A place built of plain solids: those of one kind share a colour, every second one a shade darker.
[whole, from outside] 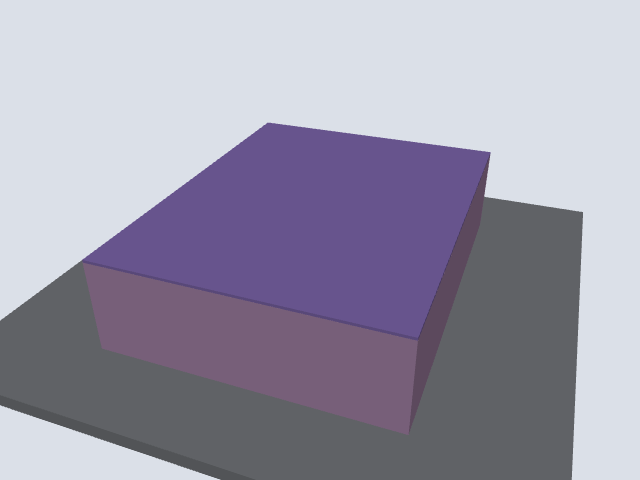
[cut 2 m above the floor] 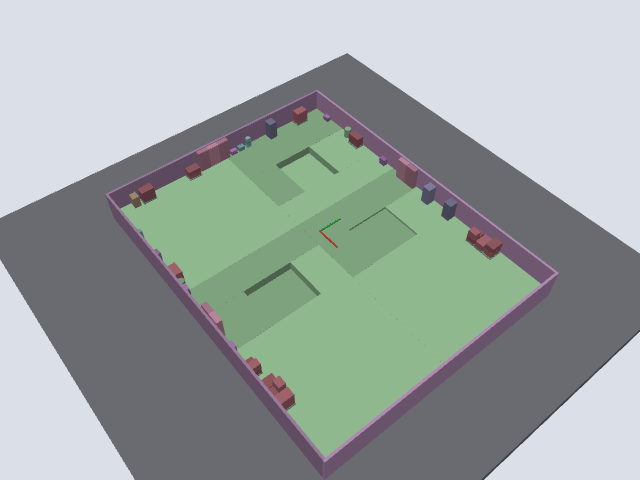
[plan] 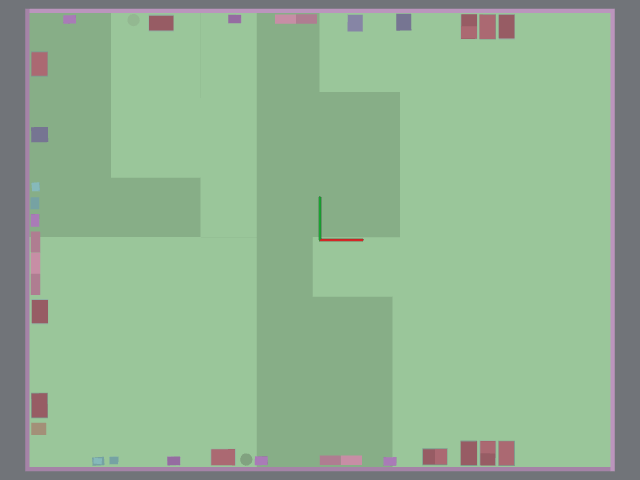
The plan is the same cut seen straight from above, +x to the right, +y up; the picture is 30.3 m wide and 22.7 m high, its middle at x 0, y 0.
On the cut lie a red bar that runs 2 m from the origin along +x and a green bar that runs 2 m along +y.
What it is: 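A closed goods hall without a stair; its walked floor is a bank 0.90 m over the ground, with five rectangular fields in it; some sunk deep, some a low step down, some level and merely marked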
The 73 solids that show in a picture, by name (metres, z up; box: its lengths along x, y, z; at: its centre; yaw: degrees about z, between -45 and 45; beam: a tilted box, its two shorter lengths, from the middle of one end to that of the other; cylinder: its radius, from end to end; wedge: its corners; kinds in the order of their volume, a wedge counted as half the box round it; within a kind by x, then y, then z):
{
 "floor_1": {"box": [3.88, 10.62, 0.95], "at": [-11.82, 5.44, 0.43]},
 "floor_2": {"box": [10.77, 10.89, 0.95], "at": [-8.38, -5.31, 0.43]},
 "floor_3": {"box": [4.23, 2.81, 0.95], "at": [-7.76, 1.54, 0.43]},
 "floor_4": {"box": [4.27, 3.82, 0.17], "at": [-7.76, 4.84, 0.04]},
 "floor_5": {"box": [4.23, 4.03, 0.95], "at": [-7.76, 8.74, 0.43]},
 "floor_6": {"box": [2.66, 10.62, 0.95], "at": [-4.32, 5.44, 0.43]},
 "floor_7": {"box": [2.65, 10.89, 0.95], "at": [-1.66, -5.31, 0.43]},
 "floor_8": {"box": [2.97, 10.62, 0.95], "at": [-1.5, 5.44, 0.43]},
 "floor_9": {"box": [3.77, 3.7, 0.95], "at": [1.55, -8.9, 0.43]},
 "floor_10": {"box": [3.81, 4.41, 0.14], "at": [1.55, -4.87, 0.02]},
 "floor_11": {"box": [3.77, 2.82, 0.95], "at": [1.55, -1.27, 0.43]},
 "floor_12": {"box": [3.8, 2.89, 0.95], "at": [1.88, 1.58, 0.43]},
 "floor_13": {"box": [3.84, 4.01, 0.76], "at": [1.88, 5.02, 0.33]},
 "floor_14": {"box": [3.8, 3.75, 0.95], "at": [1.88, 8.88, 0.43]},
 "floor_15": {"box": [10.33, 10.89, 0.95], "at": [8.6, -5.31, 0.43]},
 "floor_16": {"box": [9.97, 10.62, 0.95], "at": [8.77, 5.44, 0.43]},
 "wall_1": {"box": [0.2, 21.86, 7.11], "at": [-13.84, 0.0, 3.51]},
 "wall_2": {"box": [27.48, 0.2, 7.11], "at": [0.0, -10.83, 3.51]},
 "wall_3": {"box": [27.48, 0.2, 7.11], "at": [0.0, 10.83, 3.51]},
 "wall_4": {"box": [0.2, 21.86, 7.11], "at": [13.84, 0.0, 3.51]},
 "roof_1": {"box": [27.88, 21.86, 0.2], "at": [0.0, 0.0, 7.16]},
 "load_1": {"box": [0.75, 1.15, 1.09], "at": [-13.26, -7.82, 1.59], "yaw": 0.4},
 "load_2": {"box": [0.75, 1.11, 1.13], "at": [-13.26, 8.33, 1.61], "yaw": 0.1},
 "load_3": {"box": [0.76, 1.11, 0.39], "at": [-13.25, -3.39, 1.24]},
 "load_4": {"box": [0.76, 1.11, 0.39], "at": [-13.25, -3.39, 1.63], "yaw": -0.1},
 "load_5": {"box": [1.17, 0.7, 0.91], "at": [-7.51, 10.26, 1.5]},
 "load_6": {"box": [1.13, 0.76, 0.46], "at": [-4.58, -10.28, 1.74], "yaw": -0.3},
 "load_7": {"box": [1.14, 0.72, 0.57], "at": [5.44, -10.25, 1.33], "yaw": -0.1},
 "load_8": {"box": [0.57, 0.72, 0.57], "at": [5.72, -10.25, 1.9], "yaw": -0.1},
 "load_9": {"box": [0.77, 1.12, 0.43], "at": [7.04, -10.08, 1.26], "yaw": 0.2},
 "load_10": {"box": [0.76, 0.58, 0.55], "at": [7.05, 9.82, 1.87], "yaw": -0.2},
 "load_11": {"box": [0.76, 1.17, 0.55], "at": [7.05, 10.09, 1.32], "yaw": 0.1},
 "load_12": {"box": [0.76, 1.16, 0.59], "at": [7.92, 10.08, 1.34], "yaw": -0.2},
 "load_13": {"box": [0.71, 1.16, 0.7], "at": [7.94, -10.09, 1.4], "yaw": -0.1},
 "load_14": {"box": [0.71, 0.58, 0.7], "at": [7.94, -9.8, 2.1], "yaw": -0.1},
 "load_15": {"box": [0.72, 1.13, 1.22], "at": [8.82, -10.09, 1.66], "yaw": -0.2},
 "load_16": {"box": [0.74, 1.11, 0.53], "at": [8.82, 10.09, 1.84], "yaw": 0.2},
 "load_17": {"box": [0.74, 1.11, 0.53], "at": [8.83, 10.09, 1.31], "yaw": 0.2},
 "shelving_1": {"box": [0.45, 1.0, 2.1], "at": [-13.45, -2.1, 1.95]},
 "shelving_2": {"box": [0.45, 1.0, 2.1], "at": [-13.45, -1.1, 1.95]},
 "shelving_3": {"box": [0.45, 1.0, 2.1], "at": [-13.45, -0.1, 1.95]},
 "shelving_4": {"box": [1.0, 0.45, 2.1], "at": [-1.63, 10.45, 1.95]},
 "shelving_5": {"box": [1.0, 0.45, 2.1], "at": [-0.63, 10.45, 1.95]},
 "shelving_6": {"box": [1.0, 0.45, 2.1], "at": [0.49, -10.42, 1.95]},
 "shelving_7": {"box": [1.0, 0.45, 2.1], "at": [1.49, -10.42, 1.95]},
 "cage_trolley_1": {"box": [0.8, 0.72, 1.66], "at": [-13.26, 4.98, 1.73], "yaw": 0.9},
 "cage_trolley_2": {"box": [0.72, 0.8, 1.66], "at": [1.66, 10.26, 1.73], "yaw": -0.6},
 "cage_trolley_3": {"box": [0.72, 0.8, 1.66], "at": [3.96, 10.3, 1.73], "yaw": 0.1},
 "pallet_1": {"box": [0.8, 1.2, 0.14], "at": [-13.26, -7.83, 0.97]},
 "pallet_2": {"box": [0.8, 1.2, 0.14], "at": [-13.26, 8.33, 0.97]},
 "pallet_3": {"box": [0.8, 1.2, 0.14], "at": [-13.25, -3.38, 0.97]},
 "pallet_4": {"box": [1.2, 0.8, 0.14], "at": [-7.51, 10.26, 0.97]},
 "pallet_5": {"box": [1.2, 0.8, 0.14], "at": [-4.58, -10.27, 0.97]},
 "pallet_6": {"box": [1.2, 0.8, 0.14], "at": [5.44, -10.25, 0.97]},
 "pallet_7": {"box": [0.8, 1.2, 0.14], "at": [7.04, -10.08, 0.97]},
 "pallet_8": {"box": [0.8, 1.2, 0.14], "at": [7.93, 10.08, 0.97]},
 "pallet_9": {"box": [0.8, 1.2, 0.14], "at": [7.94, -10.08, 0.97]},
 "pallet_10": {"box": [0.8, 1.2, 0.14], "at": [8.82, -10.09, 0.97]},
 "pallet_11": {"box": [0.8, 1.2, 0.14], "at": [8.82, 10.09, 0.97]},
 "drum_1": {"cylinder": 0.29, "from": [-8.82, 10.4, 0.9], "to": [-8.82, 10.4, 1.78]},
 "drum_2": {"cylinder": 0.29, "from": [-3.49, -10.38, 0.9], "to": [-3.49, -10.38, 1.78]},
 "bin_1": {"box": [0.72, 0.58, 1.06], "at": [-13.3, -8.93, 1.43]},
 "crate_1": {"box": [0.4, 0.6, 0.2], "at": [-13.48, 0.93, 1.2], "yaw": 0.6},
 "crate_2": {"box": [0.6, 0.4, 0.2], "at": [-11.84, 10.43, 1.2], "yaw": 1.7},
 "crate_3": {"box": [0.6, 0.4, 0.2], "at": [-6.92, -10.45, 1.8], "yaw": 2.1},
 "crate_4": {"box": [0.6, 0.4, 0.2], "at": [-4.04, 10.45, 1.4], "yaw": -1.0},
 "crate_5": {"box": [0.6, 0.4, 0.3], "at": [-2.78, -10.44, 1.65], "yaw": -2.5},
 "crate_6": {"box": [0.6, 0.4, 0.2], "at": [3.31, -10.47, 1.6], "yaw": 1.0},
 "carton_1": {"box": [0.42, 0.57, 0.4], "at": [-13.48, 1.74, 1.1], "yaw": -0.3},
 "carton_2": {"box": [0.37, 0.41, 0.32], "at": [-13.45, 2.52, 1.7], "yaw": 4.7},
 "carton_3": {"box": [0.4, 0.28, 0.21], "at": [-10.51, -10.45, 1.31], "yaw": -4.6},
 "carton_4": {"box": [0.57, 0.4, 0.31], "at": [-10.49, -10.47, 1.05], "yaw": 3.9},
 "carton_5": {"box": [0.41, 0.35, 0.3], "at": [-9.76, -10.43, 1.66], "yaw": -0.3}
}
